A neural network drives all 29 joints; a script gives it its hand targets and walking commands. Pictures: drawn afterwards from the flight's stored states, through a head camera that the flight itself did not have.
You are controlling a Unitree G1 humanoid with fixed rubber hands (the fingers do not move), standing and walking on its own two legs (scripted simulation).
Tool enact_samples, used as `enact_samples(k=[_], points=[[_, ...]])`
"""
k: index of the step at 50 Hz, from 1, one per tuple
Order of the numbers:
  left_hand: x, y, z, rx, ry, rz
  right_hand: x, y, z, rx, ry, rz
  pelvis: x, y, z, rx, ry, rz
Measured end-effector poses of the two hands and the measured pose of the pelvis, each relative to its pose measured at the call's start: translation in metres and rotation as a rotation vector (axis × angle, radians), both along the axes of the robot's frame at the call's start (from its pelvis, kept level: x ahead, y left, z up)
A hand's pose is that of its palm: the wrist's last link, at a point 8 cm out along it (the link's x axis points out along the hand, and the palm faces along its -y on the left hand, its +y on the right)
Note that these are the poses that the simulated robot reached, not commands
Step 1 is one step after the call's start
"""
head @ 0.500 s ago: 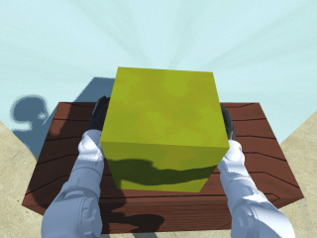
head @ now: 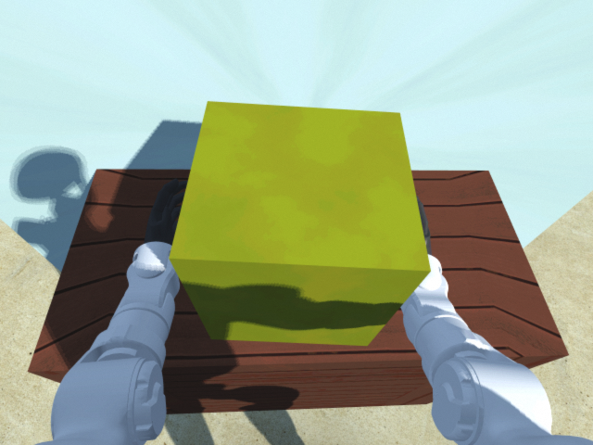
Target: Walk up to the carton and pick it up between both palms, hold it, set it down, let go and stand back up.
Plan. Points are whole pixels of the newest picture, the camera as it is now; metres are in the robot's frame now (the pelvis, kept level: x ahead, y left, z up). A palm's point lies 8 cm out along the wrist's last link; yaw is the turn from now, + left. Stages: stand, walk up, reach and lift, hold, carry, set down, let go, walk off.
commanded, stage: set down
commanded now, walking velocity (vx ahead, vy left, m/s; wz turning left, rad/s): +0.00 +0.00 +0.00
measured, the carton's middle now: (296, 237) +0.40 +0.01 +0.01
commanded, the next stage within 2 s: none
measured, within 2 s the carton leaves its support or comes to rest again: neither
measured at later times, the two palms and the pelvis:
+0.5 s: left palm (151, 260) +0.36 +0.20 +0.02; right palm (444, 291) +0.32 -0.20 +0.00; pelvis -0.04 -0.01 +0.00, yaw +0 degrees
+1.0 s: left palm (114, 324) +0.28 +0.23 +0.01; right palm (474, 341) +0.24 -0.21 +0.02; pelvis -0.06 -0.01 +0.00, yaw +0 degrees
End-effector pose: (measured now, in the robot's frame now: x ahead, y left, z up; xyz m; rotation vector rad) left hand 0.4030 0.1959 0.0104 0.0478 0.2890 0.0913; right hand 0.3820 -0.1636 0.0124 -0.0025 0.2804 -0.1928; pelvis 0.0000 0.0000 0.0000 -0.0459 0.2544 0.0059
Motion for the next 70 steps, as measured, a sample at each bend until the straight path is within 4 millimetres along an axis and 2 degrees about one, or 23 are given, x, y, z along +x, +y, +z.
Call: enact_samples(k=[6, 11, 17, 24, 31, 36, 46, 59, 63, 66, 70], points=[[0.001, 0.0, -0.004, -0.001, -0.01, -0.003, 0.003, 0.0, -0.002, 0.006, -0.004, -0.001, -0.005, -0.002, -0.002, 0.001, 0.051, -0.003], [-0.004, 0.0, -0.001, 0.003, -0.017, -0.005, -0.004, 0.0, 0.0, -0.003, -0.027, 0.007, -0.009, -0.003, -0.002, 0.002, 0.047, -0.003], [-0.016, 0.0, 0.003, 0.006, -0.021, -0.016, -0.028, -0.008, -0.006, -0.001, -0.044, -0.005, -0.018, -0.004, -0.002, 0.004, 0.035, -0.002], [-0.039, 0.005, 0.005, 0.015, -0.019, -0.014, -0.063, -0.029, -0.01, -0.014, -0.045, -0.041, -0.034, -0.007, -0.002, 0.008, 0.013, -0.002], [-0.059, 0.015, 0.011, 0.021, -0.031, -0.011, -0.079, -0.036, 0.002, 0.005, -0.078, -0.033, -0.049, -0.011, -0.002, 0.013, -0.007, -0.002], [-0.075, 0.021, 0.008, 0.034, -0.016, -0.009, -0.09, -0.037, 0.001, 0.01, -0.06, -0.026, -0.055, -0.013, -0.003, 0.016, -0.018, -0.002], [-0.119, 0.033, -0.008, 0.031, 0.02, -0.001, -0.131, -0.045, 0.001, 0.003, -0.076, -0.047, -0.056, -0.011, -0.001, 0.014, -0.079, 0.001], [-0.142, 0.044, 0.001, 0.018, -0.024, 0.003, -0.16, -0.047, 0.008, 0.001, -0.08, -0.065, -0.053, -0.008, 0.001, 0.011, -0.172, 0.006], [-0.151, 0.047, -0.003, 0.018, -0.01, 0.003, -0.168, -0.048, 0.001, 0.003, -0.043, -0.071, -0.051, -0.006, 0.001, 0.009, -0.192, 0.007], [-0.159, 0.045, -0.002, 0.02, -0.033, -0.007, -0.178, -0.048, 0.004, 0.001, -0.061, -0.072, -0.049, -0.005, 0.002, 0.008, -0.217, 0.008], [-0.179, 0.048, -0.015, 0.015, 0.008, -0.003, -0.195, -0.051, 0.001, -0.002, -0.052, -0.086, -0.044, -0.004, 0.002, 0.006, -0.236, 0.009]])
